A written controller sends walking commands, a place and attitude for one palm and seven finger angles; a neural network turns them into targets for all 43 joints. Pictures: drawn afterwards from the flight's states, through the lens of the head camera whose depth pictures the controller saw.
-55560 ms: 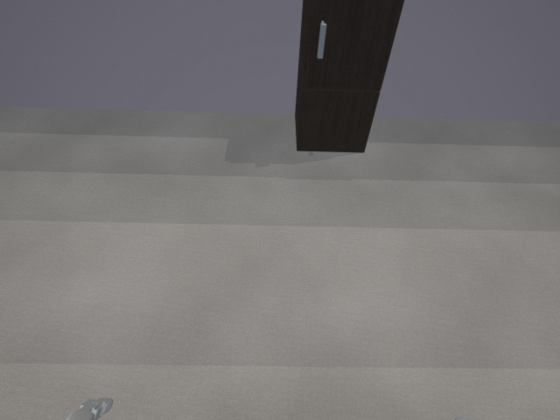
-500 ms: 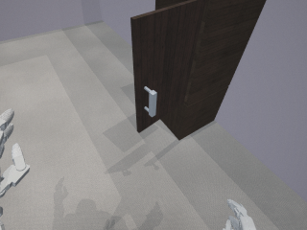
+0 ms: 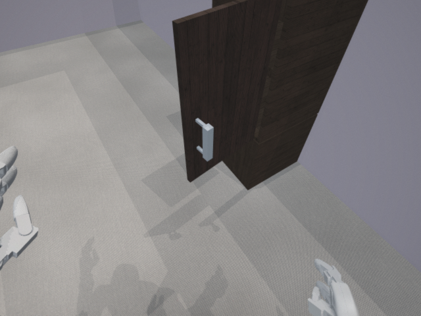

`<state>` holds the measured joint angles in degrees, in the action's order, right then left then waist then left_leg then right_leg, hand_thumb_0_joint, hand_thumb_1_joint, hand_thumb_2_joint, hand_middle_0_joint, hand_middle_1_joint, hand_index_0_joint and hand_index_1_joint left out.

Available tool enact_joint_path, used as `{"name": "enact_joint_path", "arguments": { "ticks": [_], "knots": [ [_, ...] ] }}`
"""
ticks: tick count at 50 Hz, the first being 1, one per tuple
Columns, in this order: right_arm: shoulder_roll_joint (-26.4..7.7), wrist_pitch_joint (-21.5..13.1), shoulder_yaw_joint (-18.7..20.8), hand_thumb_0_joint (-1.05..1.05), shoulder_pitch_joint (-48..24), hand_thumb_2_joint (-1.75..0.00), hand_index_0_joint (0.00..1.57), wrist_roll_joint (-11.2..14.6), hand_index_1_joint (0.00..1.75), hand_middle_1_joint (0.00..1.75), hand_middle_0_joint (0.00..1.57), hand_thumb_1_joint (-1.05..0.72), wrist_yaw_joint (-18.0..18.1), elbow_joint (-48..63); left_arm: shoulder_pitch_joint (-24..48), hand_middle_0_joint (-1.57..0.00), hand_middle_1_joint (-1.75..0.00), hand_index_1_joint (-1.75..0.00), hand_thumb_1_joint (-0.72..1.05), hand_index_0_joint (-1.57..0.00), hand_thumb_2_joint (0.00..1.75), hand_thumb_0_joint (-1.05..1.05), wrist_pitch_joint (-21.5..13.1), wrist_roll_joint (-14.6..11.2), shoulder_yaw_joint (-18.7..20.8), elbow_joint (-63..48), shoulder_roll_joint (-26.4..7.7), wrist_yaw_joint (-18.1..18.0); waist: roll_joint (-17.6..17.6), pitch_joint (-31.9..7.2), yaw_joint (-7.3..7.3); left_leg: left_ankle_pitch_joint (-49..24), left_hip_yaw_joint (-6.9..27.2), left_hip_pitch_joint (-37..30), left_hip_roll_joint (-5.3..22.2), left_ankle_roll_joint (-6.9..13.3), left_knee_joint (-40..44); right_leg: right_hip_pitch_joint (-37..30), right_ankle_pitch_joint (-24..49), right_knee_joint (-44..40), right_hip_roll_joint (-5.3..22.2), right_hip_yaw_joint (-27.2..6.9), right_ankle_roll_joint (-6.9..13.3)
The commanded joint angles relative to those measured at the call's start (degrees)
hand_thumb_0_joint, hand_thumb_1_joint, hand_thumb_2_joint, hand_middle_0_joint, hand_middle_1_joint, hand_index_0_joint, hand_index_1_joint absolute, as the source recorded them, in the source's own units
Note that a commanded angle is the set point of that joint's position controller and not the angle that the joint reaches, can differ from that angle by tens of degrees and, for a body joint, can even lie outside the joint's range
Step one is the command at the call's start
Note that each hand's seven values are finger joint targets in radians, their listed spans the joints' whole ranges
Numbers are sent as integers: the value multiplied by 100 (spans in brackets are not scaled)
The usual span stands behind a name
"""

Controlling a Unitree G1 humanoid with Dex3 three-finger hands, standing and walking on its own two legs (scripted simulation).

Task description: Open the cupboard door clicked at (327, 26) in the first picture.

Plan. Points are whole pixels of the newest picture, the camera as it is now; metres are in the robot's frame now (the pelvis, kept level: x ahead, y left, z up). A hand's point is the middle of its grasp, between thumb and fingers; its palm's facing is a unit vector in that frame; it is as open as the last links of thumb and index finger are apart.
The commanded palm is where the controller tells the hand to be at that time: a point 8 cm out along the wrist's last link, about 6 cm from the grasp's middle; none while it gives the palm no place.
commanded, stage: stop stepping back and stand still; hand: left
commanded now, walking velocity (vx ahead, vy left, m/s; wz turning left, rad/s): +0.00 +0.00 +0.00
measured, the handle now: (203, 139) +0.63 +0.07 -0.12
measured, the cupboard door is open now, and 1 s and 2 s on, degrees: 98 98 98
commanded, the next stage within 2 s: let the arm hang, fingers relaxed in 0.24 s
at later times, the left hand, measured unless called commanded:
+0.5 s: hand (89, 292) +0.17 +0.25 -0.06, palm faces +0.07 -0.90 -0.43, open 7.4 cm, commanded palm none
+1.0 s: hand out of the picture -0.02 +0.22 -0.16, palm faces +0.04 -0.95 -0.31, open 7.4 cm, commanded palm none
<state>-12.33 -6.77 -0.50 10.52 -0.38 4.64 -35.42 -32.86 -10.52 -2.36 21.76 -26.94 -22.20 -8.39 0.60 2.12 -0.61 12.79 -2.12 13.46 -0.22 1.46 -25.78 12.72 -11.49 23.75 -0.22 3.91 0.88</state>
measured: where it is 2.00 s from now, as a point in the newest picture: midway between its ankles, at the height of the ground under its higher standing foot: outside the picture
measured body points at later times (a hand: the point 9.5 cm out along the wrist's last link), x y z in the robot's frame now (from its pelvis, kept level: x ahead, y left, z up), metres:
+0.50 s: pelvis -0.01 +0.00 -0.01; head +0.01 -0.03 +0.44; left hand +0.16 +0.29 -0.04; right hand +0.15 -0.25 -0.13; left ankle +0.01 +0.10 -0.74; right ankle +0.01 -0.11 -0.74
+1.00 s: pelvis -0.02 -0.01 +0.00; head +0.01 -0.02 +0.45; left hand -0.02 +0.27 -0.14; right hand +0.01 -0.26 -0.16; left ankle +0.01 +0.10 -0.74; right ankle +0.01 -0.11 -0.74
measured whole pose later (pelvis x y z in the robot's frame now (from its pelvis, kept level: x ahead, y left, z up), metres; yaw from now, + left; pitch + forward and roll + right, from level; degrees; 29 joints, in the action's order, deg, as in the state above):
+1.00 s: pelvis -0.02 -0.01 +0.00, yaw +2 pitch -2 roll +0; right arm -13.1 1.0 0.2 13.6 -1.4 0.6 -63.2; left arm -13.9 0.7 0.4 1.0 64.5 -15.2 -0.6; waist 2.0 4.0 -0.5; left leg 10.6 -0.5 12.1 -0.6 1.0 -24.1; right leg 11.3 -10.5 23.2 0.1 5.5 2.0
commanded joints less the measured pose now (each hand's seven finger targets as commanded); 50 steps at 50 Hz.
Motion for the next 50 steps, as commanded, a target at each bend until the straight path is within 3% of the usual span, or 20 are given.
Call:
{"name": "enact_joint_path", "arguments": {
  "ticks": [1, 7, 13, 16, 17, 18, 20, 22, 24, 25, 26, 28, 30, 32, 36, 37, 41, 50],
  "knots": [
    [-656, -251, 246, 0, -384, -90, 20, 34, 30, 30, 20, -90, 77, 852, 133, -20, -30, -30, 90, -20, 90, 0, -353, -20, 840, -1147, -1063, -155, 335, -858, 47, -1051, 461, -82, 417, -109, 411, -579, 1052, -274, 381, -554, -45],
    [-668, -206, 264, 0, -421, -90, 20, 46, 30, 30, 20, -90, 80, 852, 82, -20, -30, -30, 90, -20, 90, 0, -310, -38, 834, -1008, -1066, -142, 186, -822, 54, -1129, 464, -78, 408, -116, 387, -584, 1116, -349, 406, -511, -50],
    [-658, -168, 243, 0, -458, -90, 20, 54, 30, 30, 20, -90, 72, 862, 147, -20, -30, -30, 90, -20, 90, 0, -265, -44, 732, -929, -1022, -126, 78, -637, 54, -688, 456, 7, 373, -96, 452, -442, 688, -552, 411, -560, -66],
    [-686, -167, 241, 0, -416, -90, 20, 44, 30, 30, 20, -90, 70, 870, 241, -20, -30, -30, 90, -20, 90, 0, -276, -25, 754, -1084, -1071, -141, 299, -682, 54, -668, 467, 1, 372, -83, 519, -497, 622, -523, 362, -519, -72],
    [-1253, -564, 487, 0, -687, -90, 20, 94, 30, 30, 20, -90, -456, -594, 857, -20, -30, -30, 90, -20, 90, 0, 310, 304, -1834, 3494, -10, 599, 320, -98, 370, -1542, 659, 180, 627, -58, -264, 668, 610, 346, 553, -153, 78],
    [-1525, -100, 550, 0, -195, -90, 20, 52, 30, 30, 20, -90, -511, -649, 967, -20, -30, -30, 90, -20, 90, 0, 806, 378, -1495, 3659, -83, 781, 322, -359, 236, -1672, 822, 264, 754, 23, -38, 519, 259, 283, 622, -470, 112],
    [-1330, 162, 471, 0, -171, -90, 20, 23, 30, 30, 20, -90, -496, -522, 1015, -20, -30, -30, 90, -20, 90, 0, 949, 411, -1460, 3847, -14, 817, 283, -559, 156, -1362, 1025, 603, 869, 239, 42, 314, -214, 667, 419, -353, 125],
    [-1276, 267, 377, 0, -224, -90, 20, -45, 30, 30, 20, -90, -491, -517, 1263, -20, -30, -30, 90, -20, 90, 0, 907, 452, -1553, 4419, -144, 811, -482, -763, 55, -1347, 1108, 649, 738, 267, -17, -100, 86, 599, 441, -519, 203],
    [-1321, 356, 367, 0, -211, -90, 20, -70, 30, 30, 20, -90, -486, -648, 1569, -20, -30, -30, 90, -20, 90, 0, 888, 472, -1605, 5067, -305, 818, -1192, -934, 74, -1055, 895, 368, 491, 177, -282, -138, 504, 304, 790, -772, 361],
    [-1302, 412, 367, 0, -161, -90, 20, -76, 30, 30, 20, -90, -481, -750, 1759, -20, -30, -30, 90, -20, 90, 0, 900, 463, -1640, 5410, -368, 810, -1306, -934, 107, -960, 774, 193, 376, 142, -377, -75, 649, 205, 932, -848, 437],
    [-1266, 467, 340, 0, -153, -90, 20, -86, 30, 30, 20, -90, -471, -872, 1916, -20, -30, -30, 90, -20, 90, 0, 927, 437, -1699, 5739, -365, 798, -1199, -848, 137, -875, 698, 56, 310, 107, -376, 43, 618, 113, 986, -892, 479],
    [-1184, 549, 279, 0, -178, -90, 20, -107, 30, 30, 20, -90, -470, -1076, 2110, -20, -30, -30, 90, -20, 90, 0, 981, 399, -1816, 6288, -309, 770, -396, -622, 146, -907, 722, -27, 361, 82, -111, 120, 296, 82, 881, -803, 431],
    [-1134, 589, 215, 0, -264, -90, 20, -116, 30, 30, 20, -90, -449, -1282, 2091, -20, -30, -30, 90, -20, 90, 0, 1010, 360, -1892, 6794, -227, 757, 386, -406, 56, -706, 898, 176, 477, 108, 298, -80, -90, 19, 682, -769, 318],
    [-1083, 624, 181, 0, -258, -90, 20, -94, 30, 30, 20, -90, -429, -1475, 1971, -20, -30, -30, 90, -20, 90, 0, 1010, 348, -1919, 7268, -224, 747, 532, -309, -12, -326, 928, 316, 494, 99, 467, -273, -380, -187, 653, -756, 273],
    [-880, 668, 174, 0, 19, -90, 20, -94, 30, 30, 20, -90, -378, -1910, 1890, -20, -30, -30, 90, -20, 90, 0, 986, 309, -1923, 7973, -58, 752, 869, -338, 36, 119, 820, 181, 443, 54, 531, -323, -637, -526, 724, -833, 349],
    [-910, 684, 188, 0, 80, -90, 20, -83, 30, 30, 20, -90, -373, -1968, 1906, -20, -30, -30, 90, -20, 90, 0, 983, 313, -1924, 8083, -91, 750, 595, -250, 37, 132, 829, 138, 460, 53, 517, -262, -709, -597, 721, -786, 347],
    [-908, 701, 221, 0, 324, -90, 20, -82, 30, 30, 20, -90, -350, -2280, 1979, -20, -30, -30, 90, -20, 90, 0, 983, 296, -1944, 8490, -56, 767, 221, -54, 82, 350, 807, 92, 472, 65, 610, -88, -1048, -806, 742, -797, 366],
    [-955, 665, 235, 0, 410, -90, 20, -79, 30, 30, 20, -90, -331, -2589, 2082, -20, -30, -30, 90, -20, 90, 0, 971, 294, -1939, 8892, -108, 743, -213, 112, 71, 64, 805, -47, 543, 95, 774, -86, -850, -825, 733, -713, 327]
  ]
}}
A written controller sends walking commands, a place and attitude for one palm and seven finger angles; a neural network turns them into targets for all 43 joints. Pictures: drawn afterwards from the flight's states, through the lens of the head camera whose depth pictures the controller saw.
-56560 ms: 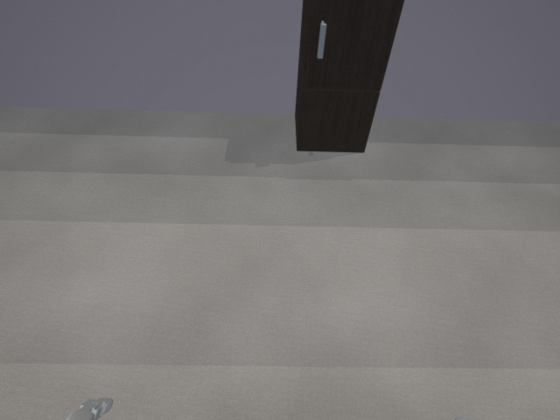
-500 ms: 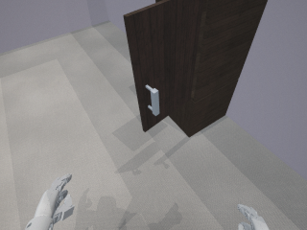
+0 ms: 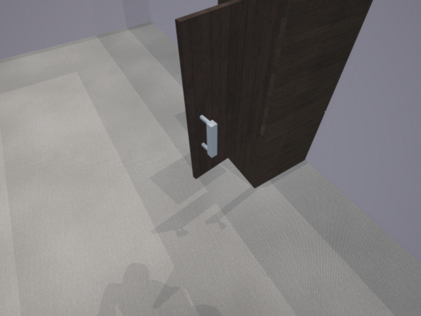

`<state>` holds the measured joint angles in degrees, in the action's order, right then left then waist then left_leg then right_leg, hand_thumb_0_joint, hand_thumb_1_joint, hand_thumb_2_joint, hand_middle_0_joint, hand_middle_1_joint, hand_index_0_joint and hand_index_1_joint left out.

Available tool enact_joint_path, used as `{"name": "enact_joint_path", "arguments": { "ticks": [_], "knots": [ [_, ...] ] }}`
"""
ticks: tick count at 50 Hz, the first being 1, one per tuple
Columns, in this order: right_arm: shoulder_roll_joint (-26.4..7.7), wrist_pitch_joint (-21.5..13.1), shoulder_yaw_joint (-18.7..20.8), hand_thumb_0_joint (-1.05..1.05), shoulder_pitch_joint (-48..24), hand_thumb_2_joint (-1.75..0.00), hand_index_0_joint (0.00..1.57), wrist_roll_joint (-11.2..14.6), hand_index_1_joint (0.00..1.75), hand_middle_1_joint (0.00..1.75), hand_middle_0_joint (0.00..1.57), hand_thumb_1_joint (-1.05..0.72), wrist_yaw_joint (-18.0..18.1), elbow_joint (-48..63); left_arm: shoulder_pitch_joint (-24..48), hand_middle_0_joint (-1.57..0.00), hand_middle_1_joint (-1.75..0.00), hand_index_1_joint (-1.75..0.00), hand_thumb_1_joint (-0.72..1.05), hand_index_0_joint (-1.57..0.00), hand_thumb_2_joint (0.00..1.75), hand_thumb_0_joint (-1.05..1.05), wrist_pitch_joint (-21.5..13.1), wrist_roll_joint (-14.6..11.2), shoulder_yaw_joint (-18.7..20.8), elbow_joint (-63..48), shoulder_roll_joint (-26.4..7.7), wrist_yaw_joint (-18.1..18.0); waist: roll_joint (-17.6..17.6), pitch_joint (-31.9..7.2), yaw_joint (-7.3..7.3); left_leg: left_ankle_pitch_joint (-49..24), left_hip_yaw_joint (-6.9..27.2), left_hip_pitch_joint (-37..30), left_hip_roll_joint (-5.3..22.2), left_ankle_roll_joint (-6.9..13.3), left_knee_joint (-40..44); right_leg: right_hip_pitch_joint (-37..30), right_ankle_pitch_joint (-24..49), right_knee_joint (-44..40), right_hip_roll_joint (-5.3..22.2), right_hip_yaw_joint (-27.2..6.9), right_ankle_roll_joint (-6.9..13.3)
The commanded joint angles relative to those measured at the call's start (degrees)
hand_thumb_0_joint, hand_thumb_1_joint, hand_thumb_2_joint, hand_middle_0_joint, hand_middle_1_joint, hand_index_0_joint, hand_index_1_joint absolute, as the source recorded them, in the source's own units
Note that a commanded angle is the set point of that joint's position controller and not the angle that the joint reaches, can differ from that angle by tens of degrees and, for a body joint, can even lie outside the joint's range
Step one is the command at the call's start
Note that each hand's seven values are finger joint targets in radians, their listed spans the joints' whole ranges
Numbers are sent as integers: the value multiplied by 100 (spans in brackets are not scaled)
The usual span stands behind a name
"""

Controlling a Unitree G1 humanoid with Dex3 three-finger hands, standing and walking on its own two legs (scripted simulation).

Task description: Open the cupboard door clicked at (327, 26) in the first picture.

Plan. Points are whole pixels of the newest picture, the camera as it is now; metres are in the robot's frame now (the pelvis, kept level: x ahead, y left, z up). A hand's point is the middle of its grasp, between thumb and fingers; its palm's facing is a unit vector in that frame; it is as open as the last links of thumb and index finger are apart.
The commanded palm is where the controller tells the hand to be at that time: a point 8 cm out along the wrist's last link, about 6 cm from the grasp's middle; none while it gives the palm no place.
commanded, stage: let the arm hang, fingers relaxed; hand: left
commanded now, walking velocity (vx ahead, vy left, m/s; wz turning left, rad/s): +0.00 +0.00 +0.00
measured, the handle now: (207, 136) +0.65 +0.06 -0.12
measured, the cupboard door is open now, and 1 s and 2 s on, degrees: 98 98 98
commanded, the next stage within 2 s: look to check the result in 0.44 s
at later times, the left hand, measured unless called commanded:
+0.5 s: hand out of the picture +0.09 +0.21 -0.16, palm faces -0.01 -0.96 -0.27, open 7.4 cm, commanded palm none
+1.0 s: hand out of the picture +0.10 +0.21 -0.16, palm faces +0.00 -0.95 -0.31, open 7.4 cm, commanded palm none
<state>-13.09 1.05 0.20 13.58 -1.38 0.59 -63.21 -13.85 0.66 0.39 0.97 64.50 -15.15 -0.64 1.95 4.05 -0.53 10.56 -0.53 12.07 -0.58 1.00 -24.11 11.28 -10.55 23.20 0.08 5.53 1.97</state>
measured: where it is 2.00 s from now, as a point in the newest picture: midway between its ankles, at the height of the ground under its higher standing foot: outside the picture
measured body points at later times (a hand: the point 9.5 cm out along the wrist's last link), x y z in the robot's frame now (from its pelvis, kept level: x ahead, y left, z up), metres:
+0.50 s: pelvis +0.02 +0.00 +0.00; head +0.04 -0.01 +0.45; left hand +0.09 +0.26 -0.14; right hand +0.07 -0.27 -0.15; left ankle +0.03 +0.11 -0.74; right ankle +0.02 -0.10 -0.74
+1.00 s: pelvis +0.04 -0.01 +0.01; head +0.07 -0.03 +0.45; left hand +0.10 +0.26 -0.13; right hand +0.10 -0.28 -0.15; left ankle +0.03 +0.11 -0.74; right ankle +0.02 -0.10 -0.74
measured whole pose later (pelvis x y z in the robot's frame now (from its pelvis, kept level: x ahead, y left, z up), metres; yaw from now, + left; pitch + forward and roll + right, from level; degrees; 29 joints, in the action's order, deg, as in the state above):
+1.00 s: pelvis +0.04 -0.01 +0.01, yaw -1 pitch -1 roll +0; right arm -15.7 0.0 -0.1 7.5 -1.3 1.0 -64.7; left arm -8.0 -0.8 0.3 0.7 65.0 -14.9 -0.9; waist 1.6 3.6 -0.2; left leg 11.2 -0.7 6.0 0.1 -0.2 -18.0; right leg 6.1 -11.8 18.5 -0.9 5.1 2.6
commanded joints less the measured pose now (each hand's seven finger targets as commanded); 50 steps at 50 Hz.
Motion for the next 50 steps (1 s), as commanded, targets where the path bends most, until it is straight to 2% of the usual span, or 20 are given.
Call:
{"name": "enact_joint_path", "arguments": {
  "ticks": [1, 4, 10, 15, 22, 23, 25, 27, 29, 40, 45, 50],
  "knots": [
    [-895, -127, 173, 0, 95, -90, 20, 19, 30, 30, 20, -90, 77, 181, 208, -20, -30, -30, 90, -20, 90, 0, -151, 19, 149, -238, -818, -36, -418, -121, 68, 220, 661, 49, 590, 150, 627, 30, -871, -749, 694, -865, 217],
    [-884, -149, 155, 0, 7, -90, 20, 19, 30, 30, 20, -90, 73, 114, 240, -20, -30, -30, 90, -20, 90, 0, -161, 18, 147, -207, -839, -43, -247, -145, 45, 24, 647, -2, 612, 146, 673, -29, -649, -697, 705, -842, 194],
    [-921, -173, 151, 0, -161, -90, 20, 20, 30, 30, 20, -90, 69, 76, 370, -20, -30, -30, 90, -20, 90, 0, -186, 25, 151, -201, -873, -53, -307, -145, 41, -240, 639, -93, 643, 118, 753, -141, -310, -684, 709, -821, 153],
    [-945, -191, 140, 0, -289, -90, 20, 19, 30, 30, 20, -90, 71, 50, 475, -20, -30, -30, 90, -20, 90, 0, -203, 26, 157, -225, -889, -57, -95, -185, 44, -399, 618, -158, 651, 88, 794, -258, -85, -707, 725, -841, 139],
    [-1029, -212, 143, 0, -389, -90, 20, 27, 30, 30, 20, -90, 85, 84, 544, -20, -30, -30, 90, -20, 90, 0, -239, 26, 172, -238, -927, -61, -131, -374, 47, -719, 594, -347, 668, 72, 780, -441, 347, -725, 734, -833, 132],
    [-1033, -217, 137, 0, -411, -90, 20, 19, 30, 30, 20, -90, 88, 78, 563, -20, -30, -30, 90, -20, 90, 0, -239, 22, 170, -236, -917, -59, -42, -379, 53, -783, 581, -364, 677, 64, 775, -469, 453, -719, 756, -832, 135],
    [-1053, -224, 135, 0, -420, -90, 20, 25, 30, 30, 20, -90, 96, 69, 570, -20, -30, -30, 90, -20, 90, 0, -250, 18, 174, -220, -929, -62, -70, -500, 56, -911, 570, -448, 687, 59, 773, -564, 676, -699, 767, -836, 132],
    [-1080, -214, 136, 0, -441, -90, 20, 33, 30, 30, 20, -90, 103, 99, 555, -20, -30, -30, 90, -20, 90, 0, -252, 20, 181, -230, -941, -65, -195, -439, 47, -909, 555, -458, 693, 63, 761, -538, 699, -726, 752, -779, 127],
    [-1076, -212, 136, 0, -461, -90, 20, 27, 30, 30, 20, -90, 104, 73, 573, -20, -30, -30, 90, -20, 90, 0, -248, 13, 164, -206, -939, -67, -104, -434, 63, -940, 562, -495, 691, 51, 770, -551, 772, -729, 767, -819, 133],
    [-1144, -197, 135, 0, -484, -90, 20, 37, 30, 30, 20, -90, 118, 79, 592, -20, -30, -30, 90, -20, 90, 0, -255, 6, 162, -196, -993, -79, -201, -521, 79, -1111, 520, -661, 707, 47, 755, -655, 1144, -749, 777, -799, 118],
    [-1141, -182, 125, 0, -504, -90, 20, 31, 30, 30, 20, -90, 119, 69, 597, -20, -30, -30, 90, -20, 90, 0, -245, 3, 150, -199, -990, -80, -223, -394, 81, -1001, 516, -638, 710, 44, 791, -588, 988, -799, 750, -819, 114],
    [-1146, -193, 120, 0, -506, -90, 20, 32, 30, 30, 20, -90, 124, 70, 606, -20, -30, -30, 90, -20, 90, 0, -248, 3, 154, -192, -993, -80, -238, -473, 78, -1104, 508, -681, 717, 38, 793, -663, 1109, -780, 759, -796, 107]
  ]
}}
